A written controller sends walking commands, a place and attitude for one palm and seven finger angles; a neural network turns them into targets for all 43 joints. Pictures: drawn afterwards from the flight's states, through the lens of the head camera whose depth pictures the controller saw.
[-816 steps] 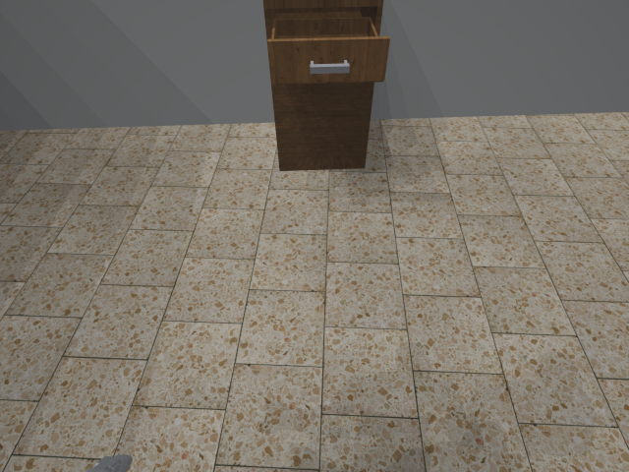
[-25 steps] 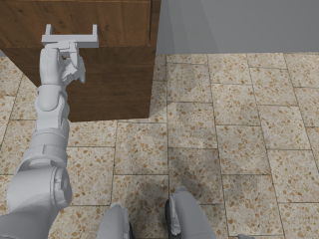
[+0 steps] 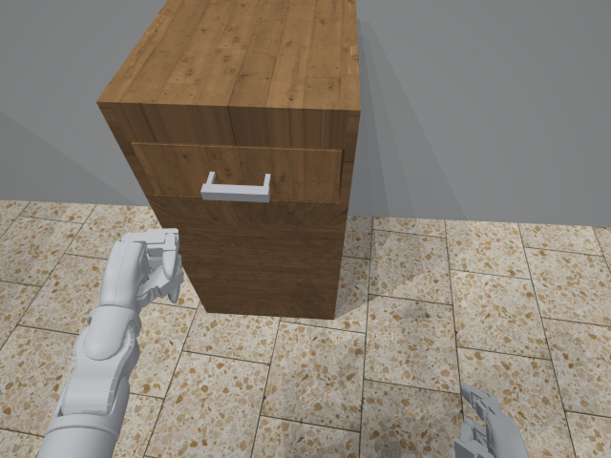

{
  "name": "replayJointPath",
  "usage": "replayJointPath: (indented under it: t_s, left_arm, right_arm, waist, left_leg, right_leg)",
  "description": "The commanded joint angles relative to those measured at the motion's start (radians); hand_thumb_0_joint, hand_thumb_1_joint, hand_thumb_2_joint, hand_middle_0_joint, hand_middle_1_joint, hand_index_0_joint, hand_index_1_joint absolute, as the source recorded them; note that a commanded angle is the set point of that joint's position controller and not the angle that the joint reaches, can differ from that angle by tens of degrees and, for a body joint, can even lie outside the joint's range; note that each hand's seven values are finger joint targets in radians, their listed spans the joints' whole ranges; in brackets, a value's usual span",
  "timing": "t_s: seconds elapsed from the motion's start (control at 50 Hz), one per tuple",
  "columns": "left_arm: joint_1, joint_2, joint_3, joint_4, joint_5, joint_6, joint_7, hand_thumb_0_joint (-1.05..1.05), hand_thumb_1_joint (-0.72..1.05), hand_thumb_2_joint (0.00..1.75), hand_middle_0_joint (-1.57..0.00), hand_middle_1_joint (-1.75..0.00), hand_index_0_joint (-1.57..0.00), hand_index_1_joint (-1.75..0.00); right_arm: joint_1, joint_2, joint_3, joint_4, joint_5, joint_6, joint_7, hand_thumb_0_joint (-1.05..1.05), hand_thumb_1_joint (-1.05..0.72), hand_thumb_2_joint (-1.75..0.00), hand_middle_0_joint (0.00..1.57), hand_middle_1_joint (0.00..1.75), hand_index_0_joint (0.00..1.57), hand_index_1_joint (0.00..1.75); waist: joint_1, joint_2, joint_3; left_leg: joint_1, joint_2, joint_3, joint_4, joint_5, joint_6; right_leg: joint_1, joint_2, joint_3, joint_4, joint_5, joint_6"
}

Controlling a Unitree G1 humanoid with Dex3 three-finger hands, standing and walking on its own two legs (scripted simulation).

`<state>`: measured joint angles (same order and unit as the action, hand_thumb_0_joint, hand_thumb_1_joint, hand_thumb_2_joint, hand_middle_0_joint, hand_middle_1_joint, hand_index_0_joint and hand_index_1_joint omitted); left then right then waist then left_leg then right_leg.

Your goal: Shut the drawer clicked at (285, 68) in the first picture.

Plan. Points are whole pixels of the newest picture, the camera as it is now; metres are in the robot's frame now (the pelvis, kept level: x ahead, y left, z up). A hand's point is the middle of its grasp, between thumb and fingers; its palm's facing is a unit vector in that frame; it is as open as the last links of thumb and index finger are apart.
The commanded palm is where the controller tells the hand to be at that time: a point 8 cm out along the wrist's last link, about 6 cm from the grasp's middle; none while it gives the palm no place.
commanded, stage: draw the hand back to the body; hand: left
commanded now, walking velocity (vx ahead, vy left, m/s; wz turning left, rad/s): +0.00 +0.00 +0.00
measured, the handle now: (237, 185) +0.60 +0.15 -0.05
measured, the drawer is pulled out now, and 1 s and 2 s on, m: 0.00 0.00 0.00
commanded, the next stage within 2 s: step back with the hand held close in 0.76 s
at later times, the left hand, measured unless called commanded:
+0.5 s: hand (33, 338) +0.21 +0.24 +0.17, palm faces +0.37 -0.85 -0.37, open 3.2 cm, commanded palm +0.15 +0.28 +0.19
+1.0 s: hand out of the picture +0.17 +0.25 +0.20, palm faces +0.42 -0.80 -0.43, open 3.2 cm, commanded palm +0.11 +0.28 +0.21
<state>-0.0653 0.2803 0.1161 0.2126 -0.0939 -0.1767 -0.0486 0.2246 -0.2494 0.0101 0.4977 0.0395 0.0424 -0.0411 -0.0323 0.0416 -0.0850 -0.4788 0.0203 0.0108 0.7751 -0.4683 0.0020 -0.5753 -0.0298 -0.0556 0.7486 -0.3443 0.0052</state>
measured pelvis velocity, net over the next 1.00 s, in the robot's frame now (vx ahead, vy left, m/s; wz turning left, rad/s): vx -0.02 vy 0.00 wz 0.01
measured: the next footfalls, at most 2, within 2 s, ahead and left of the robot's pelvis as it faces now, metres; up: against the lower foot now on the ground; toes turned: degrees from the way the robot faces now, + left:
none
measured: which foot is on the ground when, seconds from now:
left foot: down 0.00-1.00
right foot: down 0.00-1.00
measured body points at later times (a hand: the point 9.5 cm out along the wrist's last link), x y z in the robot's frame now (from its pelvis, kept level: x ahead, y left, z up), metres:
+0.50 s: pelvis +0.01 +0.00 +0.03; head -0.01 -0.02 +0.48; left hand +0.18 +0.28 +0.19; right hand +0.20 -0.21 -0.05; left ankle -0.05 +0.11 -0.71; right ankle +0.01 -0.13 -0.71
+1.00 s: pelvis -0.02 +0.00 +0.03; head -0.03 -0.02 +0.48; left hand +0.14 +0.29 +0.22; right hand +0.17 -0.22 -0.05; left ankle -0.05 +0.11 -0.71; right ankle +0.01 -0.13 -0.71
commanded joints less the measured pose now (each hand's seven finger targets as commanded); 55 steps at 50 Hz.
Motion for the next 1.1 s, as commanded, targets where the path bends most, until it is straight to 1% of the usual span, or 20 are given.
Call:
replayJointPath:
  t_s: [0.0, 0.06, 0.1, 0.22, 0.28, 0.4, 0.44, 0.48, 0.56, 0.6, 0.64, 0.66, 0.76, 0.86, 0.88, 0.9, 0.92, 0.94, 1.02, 1.08]
  left_arm:
    - [-0.133, 0.16, 0.051, -0.35, 0.027, 0.024, 0.114, 0.0, 0.9, 0.9, -1.4, -1.6, -1.4, -1.6]
    - [-0.098, 0.174, 0.066, -0.412, 0.037, 0.05, 0.139, 0.0, 0.9, 0.9, -1.4, -1.6, -1.4, -1.6]
    - [-0.046, 0.155, 0.061, -0.456, 0.041, 0.062, 0.147, 0.0, 0.9, 0.9, -1.4, -1.6, -1.4, -1.6]
    - [0.124, 0.147, 0.084, -0.599, 0.041, 0.077, 0.149, 0.0, 0.9, 0.9, -1.4, -1.6, -1.4, -1.6]
    - [0.224, 0.165, 0.131, -0.636, 0.039, 0.079, 0.149, 0.0, 0.9, 0.9, -1.4, -1.6, -1.4, -1.6]
    - [0.354, 0.194, 0.205, -0.81, 0.041, 0.062, 0.154, 0.0, 0.9, 0.9, -1.4, -1.6, -1.4, -1.6]
    - [0.409, 0.203, 0.232, -0.843, 0.039, 0.056, 0.157, 0.0, 0.9, 0.9, -1.4, -1.6, -1.4, -1.6]
    - [0.439, 0.209, 0.248, -0.867, 0.039, 0.053, 0.157, 0.0, 0.9, 0.9, -1.4, -1.6, -1.4, -1.6]
    - [0.518, 0.247, 0.32, -0.916, 0.036, 0.035, 0.165, 0.0, 0.9, 0.9, -1.4, -1.6, -1.4, -1.6]
    - [0.503, 0.187, 0.266, -0.868, 0.04, 0.034, 0.159, 0.0, 0.9, 0.9, -1.4, -1.6, -1.4, -1.6]
    - [0.486, 0.185, 0.264, -0.844, 0.041, 0.034, 0.162, 0.0, 0.9, 0.9, -1.4, -1.6, -1.4, -1.6]
    - [0.472, 0.174, 0.25, -0.837, 0.044, 0.034, 0.16, 0.0, 0.9, 0.9, -1.4, -1.6, -1.4, -1.6]
    - [0.469, 0.227, 0.293, -0.89, 0.051, 0.018, 0.174, 0.0, 0.9, 0.9, -1.4, -1.6, -1.4, -1.6]
    - [0.482, 0.225, 0.3, -0.88, 0.049, 0.016, 0.174, 0.0, 0.9, 0.9, -1.4, -1.6, -1.4, -1.6]
    - [0.416, 0.314, 0.417, -0.912, 0.049, -0.026, 0.178, 0.0, 0.9, 0.9, -1.4, -1.6, -1.4, -1.6]
    - [0.507, 0.24, 0.366, -0.822, 0.056, -0.029, 0.171, 0.0, 0.9, 0.9, -1.4, -1.6, -1.4, -1.6]
    - [0.547, 0.212, 0.339, -0.82, 0.058, -0.035, 0.167, 0.0, 0.9, 0.9, -1.4, -1.6, -1.4, -1.6]
    - [0.566, 0.208, 0.331, -0.837, 0.059, -0.045, 0.167, 0.0, 0.9, 0.9, -1.4, -1.6, -1.4, -1.6]
    - [0.645, 0.222, 0.347, -0.898, 0.054, -0.077, 0.175, 0.0, 0.9, 0.9, -1.4, -1.6, -1.4, -1.6]
    - [0.683, 0.241, 0.368, -0.914, 0.047, -0.08, 0.18, 0.0, 0.9, 0.9, -1.4, -1.6, -1.4, -1.6]
  right_arm:
    - [-0.084, -0.099, -0.016, -0.139, -0.004, -0.038, -0.04, 0.0, -0.9, -0.9, 0.2, 0.3, 0.2, 0.3]
    - [-0.109, -0.094, -0.004, -0.121, -0.011, -0.055, -0.058, 0.0, -0.9, -0.9, 0.2, 0.3, 0.2, 0.3]
    - [-0.117, -0.083, 0.005, -0.11, -0.016, -0.072, -0.061, 0.0, -0.9, -0.9, 0.2, 0.3, 0.2, 0.3]
    - [-0.136, -0.077, 0.012, -0.083, -0.032, -0.119, -0.055, 0.0, -0.9, -0.9, 0.2, 0.3, 0.2, 0.3]
    - [-0.14, -0.074, 0.01, -0.073, -0.041, -0.132, -0.049, 0.0, -0.9, -0.9, 0.2, 0.3, 0.2, 0.3]
    - [-0.147, -0.068, 0.003, -0.067, -0.05, -0.161, -0.038, 0.0, -0.9, -0.9, 0.2, 0.3, 0.2, 0.3]
    - [-0.144, -0.068, 0.0, -0.063, -0.051, -0.174, -0.036, 0.0, -0.9, -0.9, 0.2, 0.3, 0.2, 0.3]
    - [-0.149, -0.07, -0.002, -0.061, -0.05, -0.184, -0.036, 0.0, -0.9, -0.9, 0.2, 0.3, 0.2, 0.3]
    - [-0.152, -0.071, -0.01, -0.059, -0.047, -0.209, -0.044, 0.0, -0.9, -0.9, 0.2, 0.3, 0.2, 0.3]
    - [-0.14, -0.069, -0.009, -0.041, -0.046, -0.211, -0.043, 0.0, -0.9, -0.9, 0.2, 0.3, 0.2, 0.3]
    - [-0.138, -0.075, -0.013, -0.035, -0.046, -0.214, -0.047, 0.0, -0.9, -0.9, 0.2, 0.3, 0.2, 0.3]
    - [-0.141, -0.079, -0.014, -0.033, -0.045, -0.217, -0.048, 0.0, -0.9, -0.9, 0.2, 0.3, 0.2, 0.3]
    - [-0.142, -0.079, -0.014, -0.035, -0.05, -0.238, -0.055, 0.0, -0.9, -0.9, 0.2, 0.3, 0.2, 0.3]
    - [-0.148, -0.072, -0.012, -0.03, -0.051, -0.25, -0.056, 0.0, -0.9, -0.9, 0.2, 0.3, 0.2, 0.3]
    - [-0.138, -0.105, -0.024, -0.057, -0.053, -0.214, -0.048, 0.0, -0.9, -0.9, 0.2, 0.3, 0.2, 0.3]
    - [-0.127, -0.083, -0.027, -0.04, -0.052, -0.191, -0.046, 0.0, -0.9, -0.9, 0.2, 0.3, 0.2, 0.3]
    - [-0.127, -0.083, -0.03, -0.047, -0.055, -0.175, -0.041, 0.0, -0.9, -0.9, 0.2, 0.3, 0.2, 0.3]
    - [-0.128, -0.085, -0.033, -0.049, -0.056, -0.166, -0.039, 0.0, -0.9, -0.9, 0.2, 0.3, 0.2, 0.3]
    - [-0.129, -0.096, -0.049, -0.071, -0.055, -0.142, -0.04, 0.0, -0.9, -0.9, 0.2, 0.3, 0.2, 0.3]
    - [-0.136, -0.093, -0.056, -0.087, -0.049, -0.128, -0.046, 0.0, -0.9, -0.9, 0.2, 0.3, 0.2, 0.3]
  waist:
    - [0.023, -0.047, -0.19]
    - [0.034, -0.025, -0.147]
    - [0.045, 0.01, -0.131]
    - [0.061, 0.005, -0.056]
    - [0.072, -0.031, -0.029]
    - [0.087, 0.033, -0.031]
    - [0.091, 0.014, -0.025]
    - [0.092, 0.014, 0.015]
    - [0.109, 0.011, 0.033]
    - [0.09, -0.01, 0.091]
    - [0.09, -0.032, 0.111]
    - [0.086, -0.012, 0.136]
    - [0.106, 0.019, 0.045]
    - [0.108, 0.012, 0.082]
    - [0.049, -0.025, 0.169]
    - [0.047, -0.074, 0.16]
    - [0.044, -0.078, 0.139]
    - [0.04, -0.067, 0.109]
    - [0.041, 0.013, -0.025]
    - [0.046, 0.008, -0.072]
  left_leg:
    - [0.115, -0.017, 0.001, -0.22, 0.376, 0.024]
    - [0.183, -0.018, 0.0, -0.275, 0.379, 0.027]
    - [0.24, -0.016, 0.001, -0.308, 0.41, 0.024]
    - [0.319, -0.009, 0.0, -0.38, 0.497, 0.02]
    - [0.327, -0.01, 0.004, -0.397, 0.501, 0.022]
    - [0.356, -0.009, 0.001, -0.408, 0.544, 0.017]
    - [0.354, -0.008, 0.0, -0.407, 0.553, 0.018]
    - [0.348, -0.005, 0.001, -0.413, 0.513, 0.017]
    - [0.339, -0.004, -0.003, -0.415, 0.462, 0.016]
    - [0.326, -0.001, -0.002, -0.424, 0.417, 0.018]
    - [0.322, -0.001, -0.001, -0.427, 0.372, 0.025]
    - [0.319, -0.002, -0.004, -0.431, 0.347, 0.024]
    - [0.334, -0.007, -0.011, -0.432, 0.368, 0.022]
    - [0.321, -0.007, -0.008, -0.436, 0.367, 0.019]
    - [0.22, 0.002, -0.019, -0.402, 0.277, 0.04]
    - [0.235, -0.001, -0.031, -0.38, 0.261, 0.039]
    - [0.242, -0.002, -0.024, -0.365, 0.266, 0.038]
    - [0.246, -0.001, -0.023, -0.356, 0.283, 0.038]
    - [0.237, 0.014, -0.038, -0.393, 0.441, 0.033]
    - [0.219, 0.025, -0.046, -0.393, 0.546, 0.027]
  right_leg:
    - [0.385, 0.011, 0.013, -0.159, 0.308, -0.028]
    - [0.429, 0.011, 0.01, -0.215, 0.299, -0.031]
    - [0.45, 0.012, 0.004, -0.242, 0.313, -0.031]
    - [0.52, 0.015, -0.004, -0.313, 0.368, -0.029]
    - [0.547, 0.017, -0.002, -0.339, 0.383, -0.027]
    - [0.579, 0.016, 0.0, -0.354, 0.399, -0.026]
    - [0.583, 0.017, -0.001, -0.357, 0.405, -0.023]
    - [0.562, 0.019, 0.002, -0.368, 0.373, -0.023]
    - [0.554, 0.025, 0.006, -0.378, 0.327, -0.026]
    - [0.515, 0.021, 0.002, -0.382, 0.277, -0.023]
    - [0.497, 0.019, 0.006, -0.394, 0.232, -0.022]
    - [0.482, 0.022, 0.01, -0.409, 0.199, -0.025]
    - [0.543, 0.02, 0.015, -0.388, 0.226, -0.029]
    - [0.541, 0.022, 0.019, -0.404, 0.231, -0.029]
    - [0.431, -0.037, 0.133, -0.47, 0.207, -0.028]
    - [0.401, -0.061, 0.136, -0.494, 0.152, -0.034]
    - [0.385, -0.071, 0.138, -0.504, 0.131, -0.036]
    - [0.387, -0.077, 0.133, -0.496, 0.145, -0.038]
    - [0.492, -0.054, 0.066, -0.376, 0.371, -0.024]
    - [0.529, -0.041, 0.043, -0.318, 0.475, -0.013]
